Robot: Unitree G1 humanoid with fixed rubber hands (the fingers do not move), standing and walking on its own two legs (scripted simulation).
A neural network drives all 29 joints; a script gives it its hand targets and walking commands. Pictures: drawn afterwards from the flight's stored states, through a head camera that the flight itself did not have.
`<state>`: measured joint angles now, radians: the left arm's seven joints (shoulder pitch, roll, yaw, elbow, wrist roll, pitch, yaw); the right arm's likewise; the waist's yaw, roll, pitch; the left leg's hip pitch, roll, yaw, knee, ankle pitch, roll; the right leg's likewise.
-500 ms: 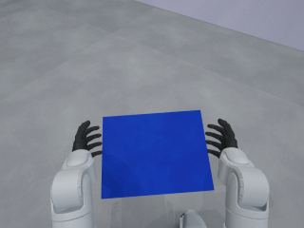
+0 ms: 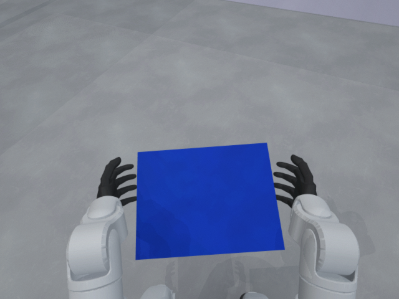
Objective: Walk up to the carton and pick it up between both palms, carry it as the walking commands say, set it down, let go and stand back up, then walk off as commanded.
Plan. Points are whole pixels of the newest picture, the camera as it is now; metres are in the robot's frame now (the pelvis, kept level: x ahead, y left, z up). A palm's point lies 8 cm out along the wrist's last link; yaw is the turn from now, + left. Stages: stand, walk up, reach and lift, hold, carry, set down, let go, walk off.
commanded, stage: carry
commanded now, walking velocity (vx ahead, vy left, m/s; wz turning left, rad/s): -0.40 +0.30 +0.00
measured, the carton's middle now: (206, 202) +0.30 -0.02 +0.00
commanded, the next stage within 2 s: none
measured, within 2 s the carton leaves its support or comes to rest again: neither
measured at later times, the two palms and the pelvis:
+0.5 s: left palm out of the picture +0.02 +0.31 +0.09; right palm out of the picture +0.02 -0.01 +0.07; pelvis -0.24 +0.16 -0.01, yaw -1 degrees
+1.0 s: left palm out of the picture -0.24 +0.51 +0.08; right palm out of the picture -0.21 +0.18 +0.08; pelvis -0.48 +0.32 -0.01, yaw +0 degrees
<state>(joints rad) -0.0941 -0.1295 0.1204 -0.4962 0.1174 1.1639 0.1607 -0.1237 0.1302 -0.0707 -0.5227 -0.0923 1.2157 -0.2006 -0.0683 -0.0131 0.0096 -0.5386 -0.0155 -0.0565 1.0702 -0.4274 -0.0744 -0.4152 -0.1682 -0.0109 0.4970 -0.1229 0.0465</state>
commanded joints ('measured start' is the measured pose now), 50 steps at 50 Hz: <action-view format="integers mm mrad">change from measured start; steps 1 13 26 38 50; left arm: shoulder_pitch -314 -552 -415 -316 -470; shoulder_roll -871 -1013 -953 -856 -942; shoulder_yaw -645 -832 -671 -680 -786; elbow -92 -162 -61 -85 -115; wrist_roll -371 -503 -416 -360 -473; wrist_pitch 16 2 9 30 18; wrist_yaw -256 -281 -292 -239 -272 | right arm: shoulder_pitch -397 -381 -486 -350 -343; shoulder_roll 945 975 980 913 912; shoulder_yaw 745 593 697 689 574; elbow -67 -9 -44 -20 4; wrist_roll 431 360 400 411 316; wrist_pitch -13 -72 -47 -6 -66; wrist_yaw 281 312 289 290 287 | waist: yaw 69 67 62 55 40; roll -303 255 -115 -192 248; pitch -347 -313 -242 -409 -395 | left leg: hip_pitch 69 225 -102 321 385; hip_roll -7 190 8 18 236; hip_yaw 62 64 -85 84 -142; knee -236 -618 328 -721 -644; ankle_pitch -59 713 47 64 641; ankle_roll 0 231 34 62 290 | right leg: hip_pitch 280 -109 115 171 6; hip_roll -191 138 -214 -103 139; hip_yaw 122 -62 82 55 -86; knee -153 727 -103 21 251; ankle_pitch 351 -363 254 199 -425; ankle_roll -123 -23 -176 -74 -39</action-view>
